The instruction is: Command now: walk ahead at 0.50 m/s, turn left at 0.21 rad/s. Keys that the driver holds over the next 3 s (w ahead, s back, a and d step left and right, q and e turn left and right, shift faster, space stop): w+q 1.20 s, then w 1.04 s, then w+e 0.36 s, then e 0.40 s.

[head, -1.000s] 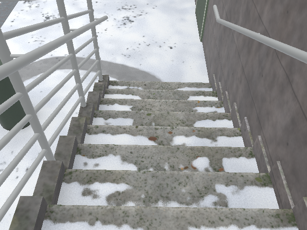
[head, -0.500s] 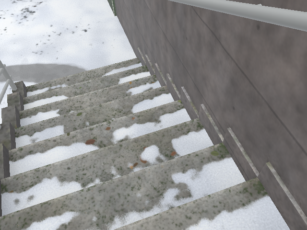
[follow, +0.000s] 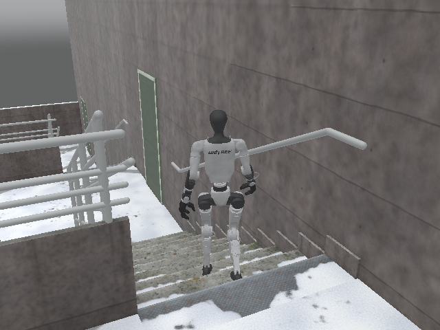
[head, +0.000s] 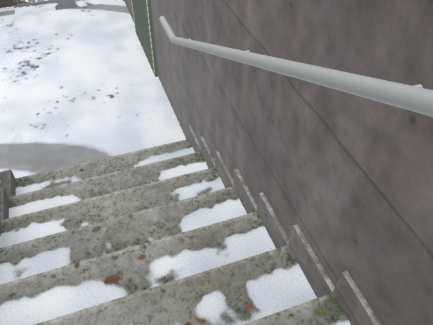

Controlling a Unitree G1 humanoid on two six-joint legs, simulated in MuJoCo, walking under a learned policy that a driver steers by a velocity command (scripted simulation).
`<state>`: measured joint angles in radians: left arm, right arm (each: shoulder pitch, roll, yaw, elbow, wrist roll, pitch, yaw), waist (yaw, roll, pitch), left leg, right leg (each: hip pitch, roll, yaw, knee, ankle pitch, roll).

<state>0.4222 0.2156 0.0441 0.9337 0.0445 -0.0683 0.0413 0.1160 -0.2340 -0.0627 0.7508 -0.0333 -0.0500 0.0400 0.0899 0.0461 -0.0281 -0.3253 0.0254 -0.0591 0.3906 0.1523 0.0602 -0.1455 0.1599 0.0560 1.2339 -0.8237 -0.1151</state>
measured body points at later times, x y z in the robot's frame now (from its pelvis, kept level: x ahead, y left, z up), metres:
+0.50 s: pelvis +0.29 +0.02 -0.09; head +0.28 +0.03 +0.36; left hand +0.48 +0.29 -0.16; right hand +0.26 -0.25 -0.22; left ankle +0.08 +0.10 -0.76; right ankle +0.46 -0.06 -0.83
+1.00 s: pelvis +0.52 +0.06 -0.22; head +0.55 +0.05 +0.23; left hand +0.29 +0.21 -0.34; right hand +0.81 -0.05 -0.34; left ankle +0.60 +0.27 -0.88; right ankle +0.45 -0.07 -0.91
